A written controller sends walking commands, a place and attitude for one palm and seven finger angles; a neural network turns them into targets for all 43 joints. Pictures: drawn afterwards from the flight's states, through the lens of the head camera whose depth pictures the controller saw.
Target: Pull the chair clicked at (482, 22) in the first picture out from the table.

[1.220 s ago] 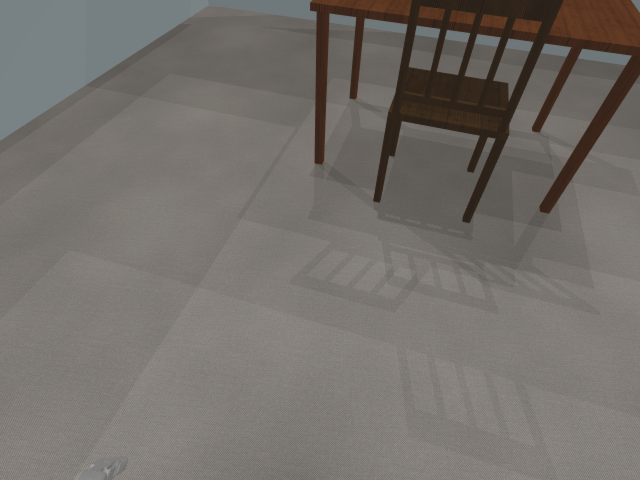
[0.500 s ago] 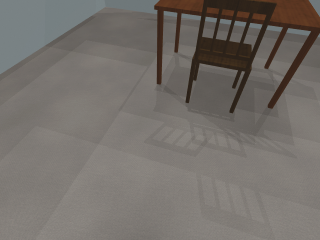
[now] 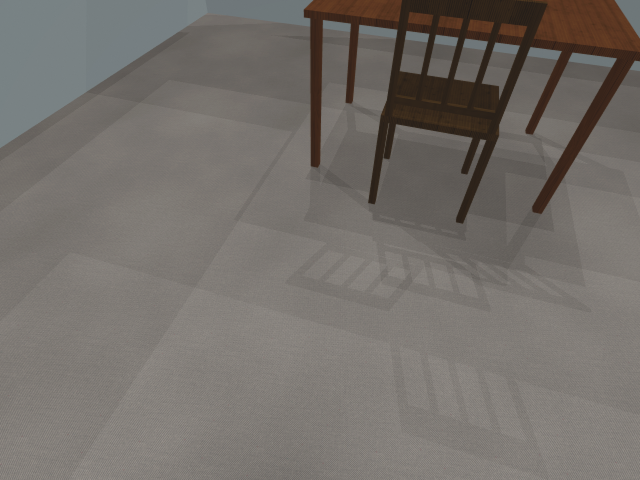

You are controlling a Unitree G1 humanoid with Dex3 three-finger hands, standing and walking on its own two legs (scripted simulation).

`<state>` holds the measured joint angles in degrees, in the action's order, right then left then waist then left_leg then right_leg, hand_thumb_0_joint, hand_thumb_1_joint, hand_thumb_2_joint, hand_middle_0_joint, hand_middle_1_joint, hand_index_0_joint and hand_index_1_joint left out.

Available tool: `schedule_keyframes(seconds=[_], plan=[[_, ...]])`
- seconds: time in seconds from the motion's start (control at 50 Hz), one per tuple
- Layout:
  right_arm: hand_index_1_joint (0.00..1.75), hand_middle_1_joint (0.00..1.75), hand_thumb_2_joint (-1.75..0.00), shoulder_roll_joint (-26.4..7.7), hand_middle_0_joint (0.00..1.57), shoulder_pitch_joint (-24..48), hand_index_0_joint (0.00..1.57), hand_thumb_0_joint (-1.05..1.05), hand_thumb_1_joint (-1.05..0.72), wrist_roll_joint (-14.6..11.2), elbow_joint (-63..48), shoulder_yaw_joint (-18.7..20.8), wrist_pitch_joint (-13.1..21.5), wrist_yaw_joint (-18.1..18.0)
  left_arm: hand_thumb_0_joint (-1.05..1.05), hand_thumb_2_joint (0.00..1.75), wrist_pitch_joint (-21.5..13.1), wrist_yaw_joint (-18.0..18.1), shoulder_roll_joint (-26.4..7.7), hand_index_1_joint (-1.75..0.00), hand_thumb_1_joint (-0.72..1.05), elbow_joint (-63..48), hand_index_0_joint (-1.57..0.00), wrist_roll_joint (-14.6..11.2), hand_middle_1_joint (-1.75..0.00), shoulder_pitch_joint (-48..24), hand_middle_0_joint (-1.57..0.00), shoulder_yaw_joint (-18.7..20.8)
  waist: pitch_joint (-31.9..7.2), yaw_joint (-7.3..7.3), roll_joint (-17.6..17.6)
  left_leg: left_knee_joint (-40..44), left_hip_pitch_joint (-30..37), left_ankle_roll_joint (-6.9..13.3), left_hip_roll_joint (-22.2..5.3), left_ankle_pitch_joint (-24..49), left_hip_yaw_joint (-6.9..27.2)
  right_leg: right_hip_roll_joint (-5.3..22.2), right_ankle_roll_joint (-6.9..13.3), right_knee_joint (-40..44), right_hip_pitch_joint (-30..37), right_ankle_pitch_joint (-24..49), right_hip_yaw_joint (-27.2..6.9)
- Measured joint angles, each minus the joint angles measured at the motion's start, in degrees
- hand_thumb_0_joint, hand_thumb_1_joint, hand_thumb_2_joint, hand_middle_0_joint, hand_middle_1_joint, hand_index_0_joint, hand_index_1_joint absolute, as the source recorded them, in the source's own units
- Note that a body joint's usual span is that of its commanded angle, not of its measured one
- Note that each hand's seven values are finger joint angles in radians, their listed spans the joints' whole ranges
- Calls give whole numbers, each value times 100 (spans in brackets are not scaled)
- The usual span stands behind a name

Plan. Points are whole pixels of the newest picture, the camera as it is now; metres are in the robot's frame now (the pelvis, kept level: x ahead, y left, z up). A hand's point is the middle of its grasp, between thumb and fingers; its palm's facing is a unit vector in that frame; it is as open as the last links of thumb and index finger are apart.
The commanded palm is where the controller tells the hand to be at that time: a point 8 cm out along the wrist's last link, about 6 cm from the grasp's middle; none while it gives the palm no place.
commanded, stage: look at it before walking up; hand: left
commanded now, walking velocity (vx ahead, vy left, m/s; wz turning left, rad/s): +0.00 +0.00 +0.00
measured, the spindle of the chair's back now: (454, 64) +1.40 -0.39 -0.08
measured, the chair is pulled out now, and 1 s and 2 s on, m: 0.00 0.00 0.00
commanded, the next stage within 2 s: walk to a spot facing it in 0.32 s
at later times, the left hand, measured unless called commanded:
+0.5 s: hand out of the picture +0.08 +0.24 -0.16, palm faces -0.02 -0.94 -0.34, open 7.4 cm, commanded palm none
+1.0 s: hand out of the picture +0.09 +0.13 -0.17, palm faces -0.15 -0.98 -0.16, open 7.4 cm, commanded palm none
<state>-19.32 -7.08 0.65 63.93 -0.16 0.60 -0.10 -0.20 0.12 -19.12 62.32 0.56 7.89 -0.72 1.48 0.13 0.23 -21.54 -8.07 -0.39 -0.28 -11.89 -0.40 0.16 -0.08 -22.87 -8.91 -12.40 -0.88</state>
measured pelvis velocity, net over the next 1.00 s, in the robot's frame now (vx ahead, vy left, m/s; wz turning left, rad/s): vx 0.13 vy -0.03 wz -0.23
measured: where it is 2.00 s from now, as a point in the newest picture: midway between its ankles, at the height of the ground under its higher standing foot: (364, 388)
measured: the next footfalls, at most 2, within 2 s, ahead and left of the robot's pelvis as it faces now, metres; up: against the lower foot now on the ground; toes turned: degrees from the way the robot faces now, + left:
left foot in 1.18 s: +0.39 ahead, +0.06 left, +0.00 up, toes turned -10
right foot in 1.80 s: +0.50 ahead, -0.24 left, +0.00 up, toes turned -42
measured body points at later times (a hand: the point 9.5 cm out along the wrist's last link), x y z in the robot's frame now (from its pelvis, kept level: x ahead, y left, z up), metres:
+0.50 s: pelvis +0.01 +0.00 +0.00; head +0.01 +0.00 +0.45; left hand +0.08 +0.29 -0.13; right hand +0.09 -0.29 -0.13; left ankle +0.00 +0.12 -0.74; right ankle +0.00 -0.12 -0.75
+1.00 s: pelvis +0.13 -0.03 +0.00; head +0.15 -0.04 +0.45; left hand +0.10 +0.19 -0.15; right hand +0.14 -0.29 -0.15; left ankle +0.22 +0.09 -0.67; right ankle +0.03 -0.11 -0.75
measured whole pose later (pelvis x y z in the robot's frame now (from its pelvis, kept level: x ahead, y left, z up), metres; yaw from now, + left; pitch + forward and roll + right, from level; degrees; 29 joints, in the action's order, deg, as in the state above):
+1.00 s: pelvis +0.13 -0.03 +0.00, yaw -13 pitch +1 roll +0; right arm -11.6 -10.3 1.4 57.8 3.1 0.3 1.0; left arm -3.1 0.1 -7.0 61.7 1.4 26.2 0.9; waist 2.0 -1.3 -0.5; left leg -59.4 -35.3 -3.1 -6.6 -12.3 -3.8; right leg -2.8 2.9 -20.8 -3.9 -17.6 -1.5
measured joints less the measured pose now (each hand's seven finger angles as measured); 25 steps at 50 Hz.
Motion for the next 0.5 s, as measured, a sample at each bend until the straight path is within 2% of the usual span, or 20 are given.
schedule_keyframes(seconds=[0.5], plan=[[30,30,-90,38,20,49,20,1,-90,22,-4,-17,-20,-31,0,90,29,40,22,-30,90,10,-20,1,-30,62,-20,22,-33,-58,-5,17,57,-23,-37,-54,-49,-36,8,27,36,-27,-47]])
